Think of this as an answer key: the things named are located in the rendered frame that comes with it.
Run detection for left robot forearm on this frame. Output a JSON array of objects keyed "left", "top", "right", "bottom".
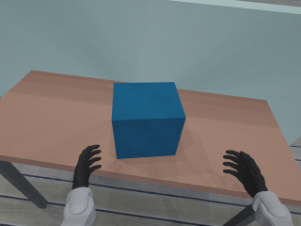
[{"left": 60, "top": 186, "right": 96, "bottom": 226}]

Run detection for right robot hand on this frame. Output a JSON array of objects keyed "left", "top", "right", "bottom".
[{"left": 223, "top": 150, "right": 268, "bottom": 198}]

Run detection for table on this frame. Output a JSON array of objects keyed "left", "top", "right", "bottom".
[{"left": 0, "top": 70, "right": 301, "bottom": 226}]

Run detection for right robot forearm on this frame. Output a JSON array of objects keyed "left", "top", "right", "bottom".
[{"left": 251, "top": 191, "right": 293, "bottom": 226}]

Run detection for left robot hand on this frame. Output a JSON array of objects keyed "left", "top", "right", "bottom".
[{"left": 72, "top": 144, "right": 102, "bottom": 190}]

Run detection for carton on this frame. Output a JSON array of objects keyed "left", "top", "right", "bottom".
[{"left": 111, "top": 82, "right": 186, "bottom": 159}]

